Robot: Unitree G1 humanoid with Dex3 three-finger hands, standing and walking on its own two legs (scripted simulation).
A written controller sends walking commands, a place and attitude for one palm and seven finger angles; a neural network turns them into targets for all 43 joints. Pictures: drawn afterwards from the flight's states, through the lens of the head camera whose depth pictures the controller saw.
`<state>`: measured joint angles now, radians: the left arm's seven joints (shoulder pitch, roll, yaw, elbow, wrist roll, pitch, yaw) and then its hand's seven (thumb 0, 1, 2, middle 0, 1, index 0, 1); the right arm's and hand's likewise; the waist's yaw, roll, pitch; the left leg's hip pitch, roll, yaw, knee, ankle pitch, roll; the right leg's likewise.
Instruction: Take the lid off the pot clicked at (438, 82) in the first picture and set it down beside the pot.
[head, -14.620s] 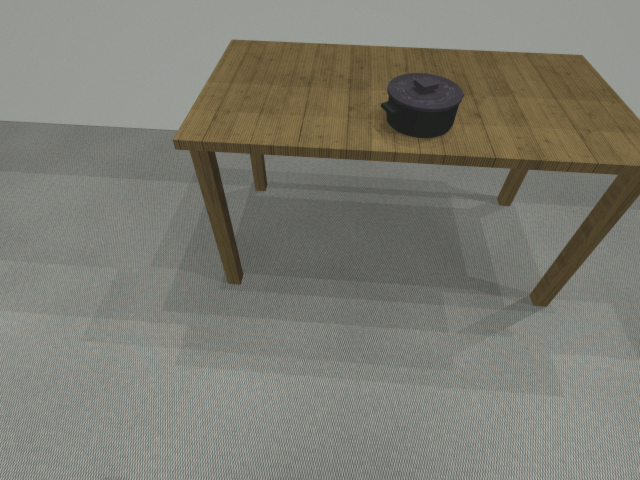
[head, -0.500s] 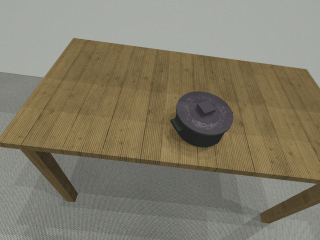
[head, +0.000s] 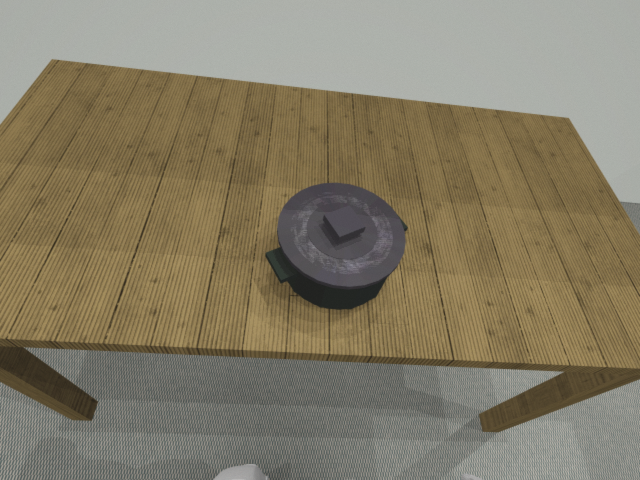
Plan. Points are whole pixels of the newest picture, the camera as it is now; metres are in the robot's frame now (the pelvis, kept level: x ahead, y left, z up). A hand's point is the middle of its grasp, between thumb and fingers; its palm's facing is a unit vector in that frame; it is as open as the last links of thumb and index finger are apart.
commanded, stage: shuffle to correct the standing spot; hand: left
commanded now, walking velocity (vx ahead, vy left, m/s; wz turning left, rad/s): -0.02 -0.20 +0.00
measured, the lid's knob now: (344, 223) +0.45 -0.01 +0.02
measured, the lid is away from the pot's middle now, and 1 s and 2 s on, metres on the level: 0.00 0.00 0.00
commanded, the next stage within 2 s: come to a stop and stand still in 0.62 s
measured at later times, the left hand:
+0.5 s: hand out of the picture +0.02 +0.07 -0.17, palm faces +0.02 -0.98 -0.18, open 7.3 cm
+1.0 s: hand out of the picture -0.05 -0.02 -0.16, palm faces +0.12 -0.98 -0.15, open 7.3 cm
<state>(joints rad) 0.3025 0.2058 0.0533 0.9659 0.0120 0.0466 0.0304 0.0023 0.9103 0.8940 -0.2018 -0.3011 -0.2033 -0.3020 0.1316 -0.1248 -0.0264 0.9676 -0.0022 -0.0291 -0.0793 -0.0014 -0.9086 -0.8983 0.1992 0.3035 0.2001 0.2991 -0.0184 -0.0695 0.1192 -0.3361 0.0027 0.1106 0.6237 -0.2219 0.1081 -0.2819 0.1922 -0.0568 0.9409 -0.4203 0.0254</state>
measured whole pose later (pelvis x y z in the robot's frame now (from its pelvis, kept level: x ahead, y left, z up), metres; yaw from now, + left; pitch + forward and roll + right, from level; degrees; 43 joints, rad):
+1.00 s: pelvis -0.03 -0.18 +0.01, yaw +3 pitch +0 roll -2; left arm 0.35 0.12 0.00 1.07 0.01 0.00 0.03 0.00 0.91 0.89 -0.20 -0.30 -0.20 -0.30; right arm 0.33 -0.14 -0.02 1.08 -0.01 0.03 -0.03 0.00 -0.92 -0.90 0.20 0.30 0.20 0.30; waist 0.02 0.02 -0.03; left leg -0.23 0.06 0.00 0.55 -0.31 -0.01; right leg -0.20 0.03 -0.08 0.44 -0.24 -0.02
